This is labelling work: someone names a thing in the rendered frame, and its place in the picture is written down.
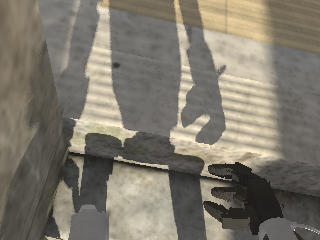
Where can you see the left robot thigh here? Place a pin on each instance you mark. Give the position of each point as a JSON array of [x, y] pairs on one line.
[[89, 224]]

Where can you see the robot right forearm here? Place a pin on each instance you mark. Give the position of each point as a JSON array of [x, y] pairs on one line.
[[277, 229]]

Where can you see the robot right hand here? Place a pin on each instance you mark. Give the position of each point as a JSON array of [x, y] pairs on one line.
[[257, 204]]

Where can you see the left robot shin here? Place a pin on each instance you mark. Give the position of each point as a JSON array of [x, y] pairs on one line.
[[84, 207]]

